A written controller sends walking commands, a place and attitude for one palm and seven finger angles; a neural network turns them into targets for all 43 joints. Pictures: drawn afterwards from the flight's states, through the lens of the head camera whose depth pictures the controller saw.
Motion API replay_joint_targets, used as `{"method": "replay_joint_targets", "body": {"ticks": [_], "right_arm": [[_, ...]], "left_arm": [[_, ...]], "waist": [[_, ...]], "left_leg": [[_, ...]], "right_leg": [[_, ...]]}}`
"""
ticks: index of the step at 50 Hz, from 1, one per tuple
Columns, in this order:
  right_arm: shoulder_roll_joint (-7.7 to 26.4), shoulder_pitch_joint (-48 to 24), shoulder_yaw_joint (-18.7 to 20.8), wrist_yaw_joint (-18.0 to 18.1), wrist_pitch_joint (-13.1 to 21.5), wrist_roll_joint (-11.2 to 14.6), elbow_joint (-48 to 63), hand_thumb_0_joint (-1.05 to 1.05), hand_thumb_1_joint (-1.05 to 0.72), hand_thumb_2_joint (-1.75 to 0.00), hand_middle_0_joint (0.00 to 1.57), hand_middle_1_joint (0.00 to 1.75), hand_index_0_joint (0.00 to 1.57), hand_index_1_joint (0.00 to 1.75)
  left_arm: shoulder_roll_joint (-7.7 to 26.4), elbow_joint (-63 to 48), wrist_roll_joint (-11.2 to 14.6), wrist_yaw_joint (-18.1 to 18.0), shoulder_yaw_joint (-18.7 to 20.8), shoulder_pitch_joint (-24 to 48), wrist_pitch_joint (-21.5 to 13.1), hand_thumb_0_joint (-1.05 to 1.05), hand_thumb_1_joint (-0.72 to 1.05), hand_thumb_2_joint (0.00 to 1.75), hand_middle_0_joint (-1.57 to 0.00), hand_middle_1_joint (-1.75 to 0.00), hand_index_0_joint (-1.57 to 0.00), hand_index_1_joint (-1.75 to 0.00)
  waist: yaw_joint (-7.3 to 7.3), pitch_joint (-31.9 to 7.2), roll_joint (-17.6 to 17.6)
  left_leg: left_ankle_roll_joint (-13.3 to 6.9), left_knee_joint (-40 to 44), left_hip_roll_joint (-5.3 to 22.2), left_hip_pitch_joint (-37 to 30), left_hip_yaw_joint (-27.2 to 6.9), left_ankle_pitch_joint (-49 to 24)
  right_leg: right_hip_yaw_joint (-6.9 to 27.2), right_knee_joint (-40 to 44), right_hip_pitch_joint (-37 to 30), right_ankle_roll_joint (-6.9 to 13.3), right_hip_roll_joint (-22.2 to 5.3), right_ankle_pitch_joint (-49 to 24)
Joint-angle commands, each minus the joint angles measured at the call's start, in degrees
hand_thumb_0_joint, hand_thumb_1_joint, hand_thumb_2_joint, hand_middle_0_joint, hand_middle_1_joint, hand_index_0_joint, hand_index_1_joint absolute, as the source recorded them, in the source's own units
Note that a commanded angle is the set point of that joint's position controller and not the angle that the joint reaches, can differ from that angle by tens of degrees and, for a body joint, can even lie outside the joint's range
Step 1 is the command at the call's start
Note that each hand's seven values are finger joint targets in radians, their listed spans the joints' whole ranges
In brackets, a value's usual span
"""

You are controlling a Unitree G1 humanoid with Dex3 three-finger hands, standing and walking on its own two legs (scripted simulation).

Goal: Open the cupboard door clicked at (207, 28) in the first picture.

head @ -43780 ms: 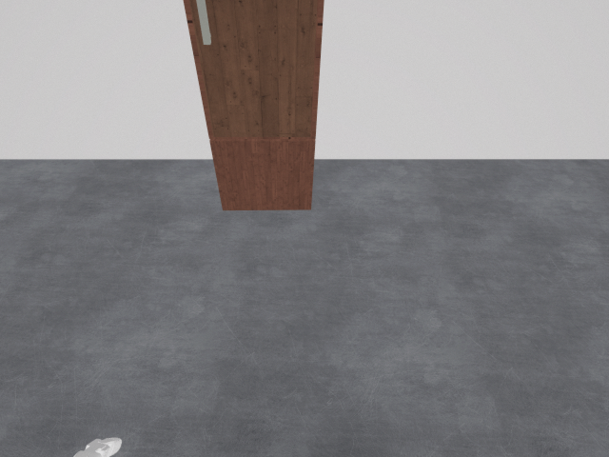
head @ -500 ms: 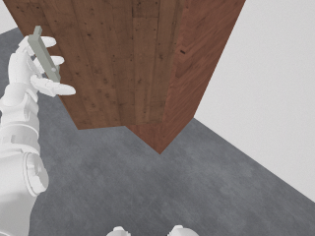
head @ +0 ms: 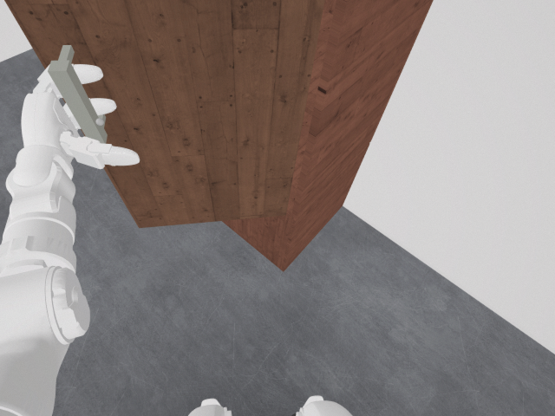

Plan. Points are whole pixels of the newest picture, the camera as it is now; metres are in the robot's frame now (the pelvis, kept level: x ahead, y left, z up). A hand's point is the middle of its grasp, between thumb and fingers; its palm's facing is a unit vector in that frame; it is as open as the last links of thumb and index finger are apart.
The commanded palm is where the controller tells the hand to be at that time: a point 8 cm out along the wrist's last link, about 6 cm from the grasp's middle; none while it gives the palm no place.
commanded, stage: close the thumb around the handle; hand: left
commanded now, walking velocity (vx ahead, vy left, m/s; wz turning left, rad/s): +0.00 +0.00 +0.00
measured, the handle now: (83, 98) +0.54 +0.25 +0.12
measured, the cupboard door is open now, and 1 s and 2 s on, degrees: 48 51 96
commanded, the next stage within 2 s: pull the door open along its arc in 0.72 s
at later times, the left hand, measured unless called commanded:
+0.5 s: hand (100, 120) +0.50 +0.22 +0.12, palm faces +0.10 -0.99 +0.00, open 8.0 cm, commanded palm +0.47 +0.26 +0.12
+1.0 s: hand (99, 129) +0.48 +0.22 +0.12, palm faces +0.09 -1.00 +0.00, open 5.5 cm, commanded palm +0.44 +0.26 +0.12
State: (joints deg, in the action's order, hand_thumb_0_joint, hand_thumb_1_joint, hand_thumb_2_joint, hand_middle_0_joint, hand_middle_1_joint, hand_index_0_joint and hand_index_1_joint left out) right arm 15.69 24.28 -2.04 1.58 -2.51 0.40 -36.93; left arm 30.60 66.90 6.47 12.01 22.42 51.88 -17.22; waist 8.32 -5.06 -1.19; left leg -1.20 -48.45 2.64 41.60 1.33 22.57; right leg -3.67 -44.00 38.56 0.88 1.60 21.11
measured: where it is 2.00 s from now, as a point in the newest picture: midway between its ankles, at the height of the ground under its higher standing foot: outside the picture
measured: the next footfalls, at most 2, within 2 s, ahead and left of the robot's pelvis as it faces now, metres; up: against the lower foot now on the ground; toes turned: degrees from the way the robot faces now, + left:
none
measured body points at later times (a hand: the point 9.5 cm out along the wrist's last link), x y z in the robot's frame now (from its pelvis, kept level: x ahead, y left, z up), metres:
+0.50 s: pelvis +0.00 +0.00 +0.00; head +0.10 +0.02 +0.44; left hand +0.49 +0.27 +0.12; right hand +0.01 -0.27 -0.11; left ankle +0.00 +0.10 -0.70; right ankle +0.00 -0.11 -0.70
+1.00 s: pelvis +0.01 +0.00 +0.00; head +0.08 +0.01 +0.45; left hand +0.47 +0.27 +0.12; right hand +0.02 -0.27 -0.11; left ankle +0.00 +0.10 -0.70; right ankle +0.00 -0.11 -0.70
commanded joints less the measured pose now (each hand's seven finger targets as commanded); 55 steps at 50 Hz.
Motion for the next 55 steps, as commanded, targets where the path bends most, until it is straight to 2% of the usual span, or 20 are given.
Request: {"method": "replay_joint_targets", "body": {"ticks": [1,4,7,9,11,12,15,17,20,22,26,27,33,35,37,40,41,42,47,55], "right_arm": [[9.96,7.72,3.98,0.48,1.40,0.03,3.16,0.00,-0.90,-0.90,0.20,0.30,0.20,0.30],[9.89,7.53,3.92,0.42,1.37,0.06,2.98,0.00,-0.90,-0.90,0.20,0.30,0.20,0.30],[9.96,7.67,4.11,0.45,1.35,-0.02,3.04,0.00,-0.90,-0.90,0.20,0.30,0.20,0.30],[9.55,7.24,3.99,0.30,1.32,0.06,3.11,0.00,-0.90,-0.90,0.20,0.30,0.20,0.30],[9.59,7.31,3.91,0.20,1.48,-0.07,3.02,0.00,-0.90,-0.90,0.20,0.30,0.20,0.30],[9.92,7.28,4.04,0.26,1.32,0.02,2.83,0.00,-0.90,-0.90,0.20,0.30,0.20,0.30],[9.98,7.29,3.97,0.54,1.34,0.15,2.97,0.00,-0.90,-0.90,0.20,0.30,0.20,0.30],[10.04,7.28,3.77,0.69,1.31,0.16,2.94,0.00,-0.90,-0.90,0.20,0.30,0.20,0.30],[9.73,7.17,3.84,0.70,1.38,0.12,2.86,0.00,-0.90,-0.90,0.20,0.30,0.20,0.30],[9.89,7.36,3.89,0.54,1.38,-0.07,3.14,0.00,-0.90,-0.90,0.20,0.30,0.20,0.30],[9.58,7.26,3.85,0.44,1.19,0.01,3.38,0.00,-0.90,-0.90,0.20,0.30,0.20,0.30],[9.90,7.15,3.94,0.50,1.02,0.10,3.40,0.00,-0.90,-0.90,0.20,0.30,0.20,0.30],[9.59,6.53,3.81,0.71,0.67,0.28,3.55,0.00,-0.90,-0.90,0.20,0.30,0.20,0.30],[9.60,6.78,4.07,0.55,0.89,0.18,3.24,0.00,-0.90,-0.90,0.20,0.30,0.20,0.30],[9.67,6.74,4.10,0.58,0.77,0.08,3.68,0.00,-0.90,-0.90,0.20,0.30,0.20,0.30],[9.38,6.36,4.05,0.43,0.83,0.18,3.73,0.00,-0.90,-0.90,0.20,0.30,0.20,0.30],[9.50,6.57,4.07,0.49,0.76,0.11,3.67,0.00,-0.90,-0.90,0.20,0.30,0.20,0.30],[10.07,6.47,4.08,0.71,0.50,0.21,3.21,0.00,-0.90,-0.90,0.20,0.30,0.20,0.30],[9.25,4.83,3.92,0.64,0.34,0.52,5.64,0.00,-0.90,-0.90,0.20,0.30,0.20,0.30],[8.30,0.49,4.37,0.40,0.90,1.86,9.84,0.00,-0.90,-0.90,0.20,0.30,0.20,0.30]], "left_arm": [[11.32,-13.39,0.72,0.24,-0.64,28.30,-4.75,0.00,-0.50,0.30,-0.30,-1.20,-0.30,-1.20],[10.95,-12.66,0.45,0.11,-1.18,28.94,-4.48,0.00,-0.33,0.37,-0.31,-1.22,-0.31,-1.22],[12.94,-14.57,0.51,0.04,0.61,28.55,-5.15,0.00,-0.16,0.44,-0.32,-1.24,-0.32,-1.24],[9.39,-13.33,0.63,0.26,-1.79,27.02,-4.83,0.00,-0.05,0.49,-0.33,-1.25,-0.33,-1.25],[8.89,-14.16,0.90,0.15,-2.15,28.29,-5.07,0.00,0.06,0.54,-0.34,-1.26,-0.34,-1.26],[10.85,-13.63,0.73,-0.05,-0.68,27.88,-5.03,0.00,0.12,0.56,-0.34,-1.27,-0.34,-1.27],[11.39,-11.90,0.81,0.01,-0.37,27.67,-4.20,0.00,0.28,0.64,-0.36,-1.28,-0.36,-1.28],[12.55,-12.11,0.64,0.14,0.07,28.52,-4.32,0.00,0.40,0.68,-0.36,-1.30,-0.36,-1.30],[10.93,-12.26,0.37,0.50,-1.37,28.92,-4.24,0.00,0.56,0.76,-0.38,-1.31,-0.38,-1.31],[13.16,-14.15,0.85,0.35,1.00,27.84,-4.93,0.00,0.68,0.80,-0.38,-1.33,-0.38,-1.33],[10.74,-13.81,1.74,0.87,-0.10,25.72,-4.94,0.00,0.90,0.90,-0.40,-1.35,-0.40,-1.35],[13.00,-13.55,1.47,0.77,1.51,25.20,-4.80,0.00,0.90,0.90,-0.40,-1.35,-0.40,-1.35],[11.33,-14.16,0.89,0.63,-0.72,26.36,-4.34,0.00,0.90,0.90,-0.40,-1.35,-0.40,-1.35],[10.79,-14.47,1.08,0.60,-0.70,26.29,-4.45,0.00,0.90,0.90,-0.40,-1.35,-0.40,-1.35],[12.99,-16.52,1.21,0.50,1.30,24.87,-5.09,0.00,0.90,0.90,-0.40,-1.35,-0.40,-1.35],[10.44,-16.55,1.65,0.70,-0.20,24.06,-4.91,0.00,0.90,0.90,-0.40,-1.35,-0.40,-1.35],[11.17,-17.04,1.67,0.49,0.32,24.40,-5.26,0.00,0.90,0.90,-0.40,-1.35,-0.40,-1.35],[16.25,-15.36,1.15,0.20,3.79,24.38,-5.17,0.00,0.90,0.90,-0.40,-1.35,-0.40,-1.35],[12.61,-17.80,1.98,1.26,2.43,15.19,-5.22,0.00,0.90,0.90,-0.40,-1.35,-0.40,-1.35],[7.40,-31.10,5.96,1.48,1.55,-2.33,-2.27,0.00,0.90,0.90,-0.40,-1.35,-0.40,-1.35]], "waist": [[1.42,-22.86,-6.43],[1.74,-22.18,-6.19],[0.78,-25.14,-7.18],[1.03,-23.31,-7.30],[1.27,-22.51,-8.27],[0.98,-22.90,-7.14],[1.45,-21.36,-4.26],[1.34,-22.21,-5.33],[1.56,-22.25,-7.47],[0.33,-25.63,-8.20],[0.71,-24.26,-5.28],[0.21,-24.06,-4.65],[0.88,-22.20,-7.14],[0.86,-23.01,-7.38],[-0.40,-26.43,-7.46],[-0.18,-25.01,-7.21],[-0.15,-24.61,-7.01],[-0.38,-23.77,-6.14],[-2.75,-24.85,-6.76],[-5.86,-22.95,-2.50]], "left_leg": [[-0.55,4.46,-0.94,-20.71,-4.20,-21.57],[-0.54,4.78,-0.95,-20.19,-4.13,-20.20],[-0.48,4.32,-1.00,-21.81,-4.16,-23.23],[-0.21,4.52,-0.84,-22.10,-4.29,-22.92],[-0.31,4.45,-0.97,-22.36,-4.43,-23.01],[-0.30,4.47,-0.85,-21.90,-4.47,-22.18],[-0.80,4.80,-1.12,-18.99,-3.81,-19.72],[-0.74,4.71,-1.22,-19.24,-3.87,-20.51],[-0.52,4.54,-1.14,-20.57,-4.00,-21.25],[-0.40,4.07,-1.11,-22.19,-4.10,-24.11],[-0.64,3.97,-1.12,-21.07,-3.67,-25.35],[-0.65,4.09,-1.06,-20.33,-3.60,-25.02],[-0.62,4.61,-1.20,-20.41,-3.63,-23.18],[-0.44,4.42,-1.05,-21.96,-3.87,-24.10],[-0.41,4.10,-1.09,-22.72,-3.75,-26.90],[-0.33,4.25,-1.04,-22.59,-3.56,-26.44],[-0.39,4.13,-0.97,-22.66,-3.88,-27.33],[-0.58,4.08,-1.01,-21.02,-3.50,-25.87],[-0.47,5.05,-1.26,-21.58,-2.72,-27.26],[-1.03,7.52,-1.59,-19.86,-0.58,-26.40]], "right_leg": [[1.62,4.04,-4.20,0.19,1.55,-17.74],[1.66,4.25,-3.96,0.02,1.50,-17.12],[1.78,3.71,-5.26,0.15,1.50,-19.41],[1.27,3.87,-3.73,0.21,1.59,-18.20],[1.22,3.91,-3.25,0.39,1.66,-17.92],[1.39,3.93,-3.50,0.28,1.70,-17.62],[1.83,4.57,-5.03,-0.05,1.52,-17.68],[1.88,4.19,-5.30,0.04,1.40,-18.45],[1.71,4.13,-3.92,0.11,1.37,-18.07],[1.77,3.59,-5.41,0.20,1.48,-19.96],[1.51,3.69,-6.81,0.08,1.62,-21.93],[1.69,3.63,-7.22,-0.02,1.69,-22.29],[1.72,4.03,-5.60,0.04,1.44,-20.39],[1.58,4.15,-4.98,0.09,1.54,-20.16],[1.77,3.41,-7.34,0.15,1.50,-22.59],[1.55,3.73,-6.91,0.10,1.63,-22.27],[1.37,3.52,-6.89,0.29,1.67,-22.42],[1.93,3.82,-7.38,0.06,1.58,-22.61],[1.67,3.59,-10.04,0.22,1.47,-23.80],[2.03,5.31,-17.61,0.18,1.34,-27.70]]}}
